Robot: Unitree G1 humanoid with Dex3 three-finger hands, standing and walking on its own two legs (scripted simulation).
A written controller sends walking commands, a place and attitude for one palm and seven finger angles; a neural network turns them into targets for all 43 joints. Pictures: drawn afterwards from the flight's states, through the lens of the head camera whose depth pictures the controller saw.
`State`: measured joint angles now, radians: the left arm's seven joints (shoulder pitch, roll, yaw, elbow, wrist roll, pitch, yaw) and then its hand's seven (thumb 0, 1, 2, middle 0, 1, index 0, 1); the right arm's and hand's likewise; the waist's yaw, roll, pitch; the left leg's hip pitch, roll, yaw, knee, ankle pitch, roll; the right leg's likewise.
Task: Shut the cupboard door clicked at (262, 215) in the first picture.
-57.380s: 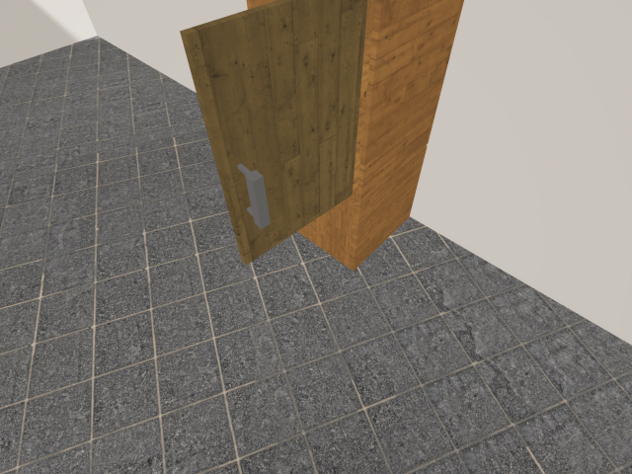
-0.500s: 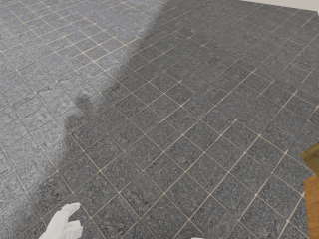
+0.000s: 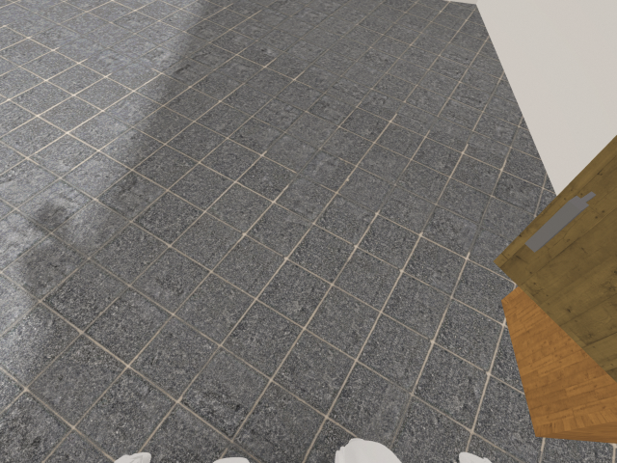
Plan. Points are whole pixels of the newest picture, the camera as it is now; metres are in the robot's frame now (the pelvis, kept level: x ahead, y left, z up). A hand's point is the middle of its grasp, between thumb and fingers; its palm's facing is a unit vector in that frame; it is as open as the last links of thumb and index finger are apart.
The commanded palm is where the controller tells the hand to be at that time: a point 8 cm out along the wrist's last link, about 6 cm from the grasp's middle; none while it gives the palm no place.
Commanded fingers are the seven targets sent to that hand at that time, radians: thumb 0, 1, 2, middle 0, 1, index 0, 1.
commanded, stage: turn to face it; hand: left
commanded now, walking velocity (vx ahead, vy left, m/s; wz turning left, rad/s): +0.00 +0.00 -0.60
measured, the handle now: (560, 221) +0.59 -0.47 -0.09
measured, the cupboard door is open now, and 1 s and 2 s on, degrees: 37 37 37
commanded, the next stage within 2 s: take the last steps up to it in 1.44 s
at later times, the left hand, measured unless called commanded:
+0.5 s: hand (220, 432) +0.17 +0.13 -0.16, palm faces -0.29 -0.92 -0.25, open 7.4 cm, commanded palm none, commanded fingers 0.00 0.90 0.90 -0.20 -0.30 -0.20 -0.30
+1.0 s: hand (271, 372) +0.26 +0.07 -0.16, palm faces -0.58 -0.77 -0.26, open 7.4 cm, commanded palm none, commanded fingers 0.00 0.90 0.90 -0.20 -0.30 -0.20 -0.30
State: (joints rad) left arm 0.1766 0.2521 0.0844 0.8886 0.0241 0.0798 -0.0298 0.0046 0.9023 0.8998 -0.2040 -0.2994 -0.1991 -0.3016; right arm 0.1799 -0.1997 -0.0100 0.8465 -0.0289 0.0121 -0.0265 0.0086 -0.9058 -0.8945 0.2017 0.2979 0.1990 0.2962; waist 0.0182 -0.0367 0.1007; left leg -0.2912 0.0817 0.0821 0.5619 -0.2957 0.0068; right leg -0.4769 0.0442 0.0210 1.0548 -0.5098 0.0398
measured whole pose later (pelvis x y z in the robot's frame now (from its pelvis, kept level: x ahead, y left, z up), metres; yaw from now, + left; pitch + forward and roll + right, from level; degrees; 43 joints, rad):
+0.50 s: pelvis +0.02 -0.03 +0.00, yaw -17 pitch +1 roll +0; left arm 0.17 0.22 0.05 0.87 0.03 0.04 -0.01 0.00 0.90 0.90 -0.20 -0.30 -0.20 -0.30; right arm 0.16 -0.26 -0.05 0.88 -0.01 0.06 -0.01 0.01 -0.91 -0.89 0.20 0.30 0.20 0.30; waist 0.00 0.02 0.09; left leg -0.48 0.07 0.03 0.97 -0.42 -0.09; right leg -0.27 0.03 0.04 0.53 -0.29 -0.02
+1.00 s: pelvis +0.03 -0.04 -0.01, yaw -37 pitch +1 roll -1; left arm 0.13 0.27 0.08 0.86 0.03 0.06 -0.04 0.00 0.91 0.90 -0.20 -0.30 -0.19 -0.30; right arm 0.26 -0.24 -0.04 0.90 -0.02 0.03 -0.01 0.01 -0.90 -0.89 0.20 0.30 0.20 0.30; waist -0.01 0.02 0.08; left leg -0.27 0.19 0.25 0.63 -0.35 -0.05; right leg -0.28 -0.03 -0.07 0.59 -0.28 0.00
